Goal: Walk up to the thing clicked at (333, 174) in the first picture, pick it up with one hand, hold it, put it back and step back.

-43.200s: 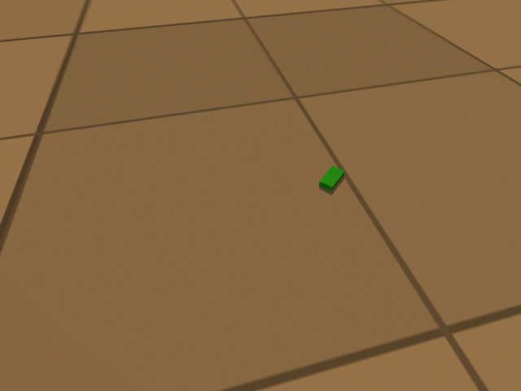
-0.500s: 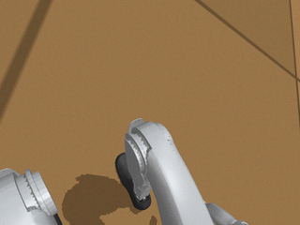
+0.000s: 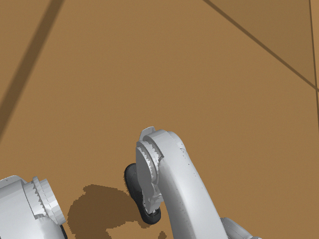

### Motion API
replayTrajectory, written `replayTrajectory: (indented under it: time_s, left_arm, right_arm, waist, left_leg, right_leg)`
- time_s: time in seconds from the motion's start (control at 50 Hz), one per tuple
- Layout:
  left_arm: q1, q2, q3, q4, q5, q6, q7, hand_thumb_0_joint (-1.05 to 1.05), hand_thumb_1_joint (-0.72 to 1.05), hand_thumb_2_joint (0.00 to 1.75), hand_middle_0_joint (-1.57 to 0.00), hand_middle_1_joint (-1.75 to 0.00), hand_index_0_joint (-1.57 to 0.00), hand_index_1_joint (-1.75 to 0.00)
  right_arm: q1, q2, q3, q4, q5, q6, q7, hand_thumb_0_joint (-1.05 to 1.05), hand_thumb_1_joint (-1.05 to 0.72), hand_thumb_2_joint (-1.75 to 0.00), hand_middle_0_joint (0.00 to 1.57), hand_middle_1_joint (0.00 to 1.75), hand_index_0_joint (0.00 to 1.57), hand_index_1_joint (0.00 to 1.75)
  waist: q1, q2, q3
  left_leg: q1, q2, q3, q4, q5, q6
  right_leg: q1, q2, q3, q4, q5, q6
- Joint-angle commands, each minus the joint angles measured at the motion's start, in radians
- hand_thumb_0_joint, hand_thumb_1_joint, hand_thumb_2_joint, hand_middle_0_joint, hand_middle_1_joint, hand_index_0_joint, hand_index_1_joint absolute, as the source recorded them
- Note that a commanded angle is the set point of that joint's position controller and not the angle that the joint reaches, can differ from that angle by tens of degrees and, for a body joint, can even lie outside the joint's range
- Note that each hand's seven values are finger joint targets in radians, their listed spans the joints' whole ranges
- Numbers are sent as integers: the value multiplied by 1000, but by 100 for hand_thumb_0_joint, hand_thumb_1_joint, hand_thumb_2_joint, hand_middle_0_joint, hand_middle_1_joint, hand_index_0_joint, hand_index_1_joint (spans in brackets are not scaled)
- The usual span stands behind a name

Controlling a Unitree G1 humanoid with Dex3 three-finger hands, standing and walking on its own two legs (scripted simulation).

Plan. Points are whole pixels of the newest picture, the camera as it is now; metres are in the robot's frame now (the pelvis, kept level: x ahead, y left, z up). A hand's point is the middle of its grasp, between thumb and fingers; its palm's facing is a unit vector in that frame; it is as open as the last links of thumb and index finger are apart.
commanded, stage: withdraw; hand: left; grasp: from above
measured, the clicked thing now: out of the picture +0.45 +0.33 -0.29
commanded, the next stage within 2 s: home in 0.76 s
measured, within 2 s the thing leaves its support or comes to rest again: neither
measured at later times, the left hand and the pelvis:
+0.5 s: hand out of the picture +0.42 +0.32 -0.09, palm faces -0.52 -0.15 -0.84, open 14.0 cm; pelvis -0.01 -0.02 +0.05, yaw +8 degrees
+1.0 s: hand out of the picture +0.46 +0.35 -0.13, palm faces -0.33 -0.11 -0.94, open 13.4 cm; pelvis +0.01 -0.01 +0.02, yaw +6 degrees
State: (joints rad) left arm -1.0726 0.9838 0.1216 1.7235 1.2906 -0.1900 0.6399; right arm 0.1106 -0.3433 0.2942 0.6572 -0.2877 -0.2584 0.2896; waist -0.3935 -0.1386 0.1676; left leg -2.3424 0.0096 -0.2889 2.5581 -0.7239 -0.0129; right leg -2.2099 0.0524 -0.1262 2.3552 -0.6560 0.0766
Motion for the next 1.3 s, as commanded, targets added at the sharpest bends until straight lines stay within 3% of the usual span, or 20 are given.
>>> replayTrajectory:
  time_s: [0.0,0.02,0.06,0.1,0.14,0.16,0.3,0.34,0.4,0.54,0.66,0.74,0.8,0.84,0.88,0.94,1.04,1.08,1.22,1.28]
  left_arm:
    - [-290,177,1,-282,-32,20,31,0,-50,97,-9,-98,-9,-97]
    - [-271,204,28,-341,-35,29,25,0,-51,98,-8,-98,-8,-98]
    - [-241,149,10,-413,-58,59,-5,0,-51,98,-8,-98,-8,-98]
    - [-162,118,20,-484,-78,98,-39,0,-52,99,-7,-98,-7,-98]
    - [-144,44,-18,-485,-105,140,-91,0,-51,99,-7,-98,-7,-98]
    - [-137,-15,-42,-456,-121,160,-124,0,-50,99,-8,-98,-8,-98]
    - [-203,-182,-170,-502,-216,168,-391,0,-53,102,-9,-101,-7,-102]
    - [-176,-198,-188,-484,-230,144,-452,0,-53,103,-8,-102,-7,-103]
    - [-186,-169,-192,-467,-206,93,-497,0,-52,103,-8,-102,-7,-103]
    - [-271,35,-84,-434,-82,-65,-376,0,-50,101,-9,-100,-8,-100]
    - [-391,64,-47,-325,10,-93,-182,0,-50,99,-7,-100,-8,-99]
    - [-421,119,0,-338,29,-44,-103,0,-50,98,-7,-99,-8,-98]
    - [-389,103,9,-386,10,4,-99,0,-48,96,-10,-97,-10,-96]
    - [-339,106,22,-461,-24,37,-115,0,-43,93,-12,-95,-13,-94]
    - [-257,58,1,-444,-65,75,-148,0,-40,91,-13,-94,-15,-92]
    - [-217,22,-9,-474,-125,110,-220,0,-19,92,-25,-70,-22,-68]
    - [-45,-29,13,-675,-245,137,-367,0,15,74,-19,-40,-18,-41]
    - [46,-40,31,-836,-307,142,-422,0,31,72,-18,-34,-17,-34]
    - [339,-212,15,-1184,-574,194,-569,0,87,90,-20,-30,-20,-30]
    - [426,-272,-8,-1309,-667,213,-597,0,90,90,-20,-30,-20,-30]
  right_arm:
    - [152,-319,-143,12,27,7,-2,0,-90,-90,20,30,20,30]
    - [163,-323,-163,21,33,14,-1,0,-90,-90,20,30,20,30]
    - [162,-296,-183,25,54,30,8,0,-90,-90,20,30,20,30]
    - [172,-282,-223,32,88,59,12,0,-90,-90,20,30,20,30]
    - [183,-269,-242,40,118,91,17,0,-90,-90,20,30,20,30]
    - [204,-267,-254,45,128,106,17,0,-90,-90,20,30,20,30]
    - [239,-249,-305,20,182,197,-44,0,-90,-90,20,30,20,30]
    - [231,-238,-304,3,186,212,-77,0,-90,-90,20,30,20,30]
    - [227,-216,-295,-8,187,230,-122,0,-90,-90,20,30,20,30]
    - [189,-190,-234,-27,160,248,-180,0,-89,-90,20,30,20,30]
    - [214,-209,-227,-5,119,233,-189,0,-89,-89,20,30,20,30]
    - [237,-225,-236,14,96,215,-185,0,-89,-89,20,30,20,30]
    - [254,-228,-250,21,95,197,-173,0,-89,-89,20,30,20,30]
    - [251,-227,-261,11,113,198,-166,0,-89,-89,20,30,20,30]
    - [267,-210,-267,25,118,198,-156,0,-88,-89,20,30,20,30]
    - [300,-203,-291,44,139,208,-150,0,-88,-89,20,30,20,30]
    - [330,-209,-340,14,183,242,-141,0,-89,-90,20,30,20,30]
    - [318,-202,-358,-20,207,263,-143,0,-90,-90,20,30,20,30]
    - [223,-163,-386,-101,252,292,-184,0,-90,-90,20,30,20,30]
    - [169,-149,-400,-132,267,287,-202,0,-90,-90,20,30,20,30]
  waist:
    - [-12,746,-775]
    - [18,788,-835]
    - [48,782,-889]
    - [114,794,-941]
    - [123,726,-920]
    - [97,648,-876]
    - [70,371,-749]
    - [66,292,-711]
    - [74,228,-691]
    - [114,303,-748]
    - [78,469,-805]
    - [81,564,-876]
    - [79,614,-942]
    - [116,650,-1049]
    - [123,602,-1046]
    - [133,537,-1025]
    - [206,518,-1071]
    - [243,490,-1099]
    - [266,293,-965]
    - [283,285,-943]
  left_leg:
    - [661,39,129,-324,278,-26]
    - [692,38,137,-342,300,-28]
    - [682,31,157,-339,308,-23]
    - [664,22,179,-366,326,-18]
    - [604,17,192,-383,318,-4]
    - [554,15,199,-381,304,6]
    - [465,-4,173,-486,114,32]
    - [426,-14,188,-483,85,35]
    - [391,-23,220,-461,81,40]
    - [382,-28,243,-404,88,36]
    - [496,-22,234,-397,109,22]
    - [557,-16,237,-394,141,18]
    - [608,-15,242,-388,194,13]
    - [660,-16,244,-395,266,10]
    - [648,-12,250,-394,303,18]
    - [607,-15,253,-421,301,25]
    - [695,-18,247,-493,391,15]
    - [713,-19,257,-530,389,20]
    - [696,-14,228,-677,225,39]
    - [764,-8,219,-745,157,35]
  right_leg:
    - [298,27,-151,-144,296,-103]
    - [311,28,-144,-154,307,-106]
    - [302,28,-126,-162,312,-109]
    - [283,29,-105,-177,312,-116]
    - [263,28,-91,-198,308,-117]
    - [261,28,-85,-217,303,-111]
    - [303,10,-43,-327,131,-115]
    - [333,7,-29,-361,84,-117]
    - [368,4,-7,-385,51,-116]
    - [344,-2,20,-331,17,-114]
    - [263,-2,-11,-281,64,-118]
    - [228,-9,-40,-240,123,-118]
    - [229,-17,-50,-210,185,-119]
    - [262,-21,-48,-204,245,-121]
    - [311,-14,-42,-232,282,-114]
    - [343,-11,-38,-261,279,-110]
    - [418,-22,-27,-308,309,-123]
    - [482,-25,-11,-359,309,-124]
    - [547,-25,19,-520,192,-117]
    - [566,-31,32,-583,134,-116]
